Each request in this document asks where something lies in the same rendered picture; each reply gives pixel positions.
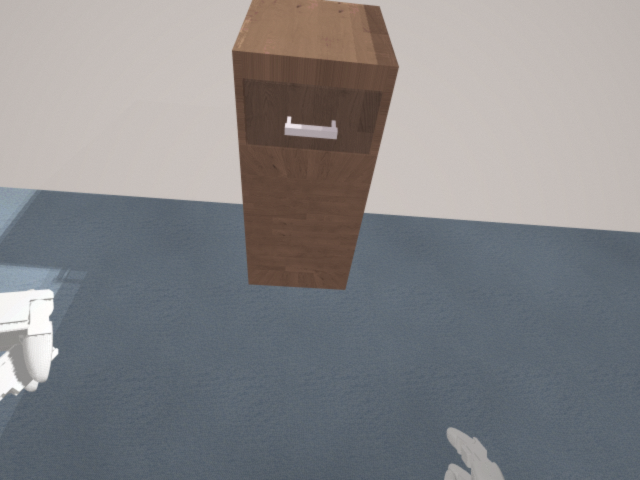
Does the drawer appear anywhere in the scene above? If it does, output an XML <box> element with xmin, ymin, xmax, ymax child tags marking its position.
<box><xmin>244</xmin><ymin>79</ymin><xmax>382</xmax><ymax>154</ymax></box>

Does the cabinet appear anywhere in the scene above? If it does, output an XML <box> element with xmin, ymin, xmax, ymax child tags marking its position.
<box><xmin>232</xmin><ymin>0</ymin><xmax>399</xmax><ymax>290</ymax></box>

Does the left robot hand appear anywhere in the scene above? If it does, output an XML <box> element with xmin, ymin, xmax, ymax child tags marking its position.
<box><xmin>0</xmin><ymin>289</ymin><xmax>58</xmax><ymax>401</ymax></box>

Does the right robot hand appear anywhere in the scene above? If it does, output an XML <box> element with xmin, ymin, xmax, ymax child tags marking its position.
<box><xmin>444</xmin><ymin>427</ymin><xmax>505</xmax><ymax>480</ymax></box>

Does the handle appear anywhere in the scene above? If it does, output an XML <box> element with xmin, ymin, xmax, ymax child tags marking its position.
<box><xmin>285</xmin><ymin>116</ymin><xmax>338</xmax><ymax>139</ymax></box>

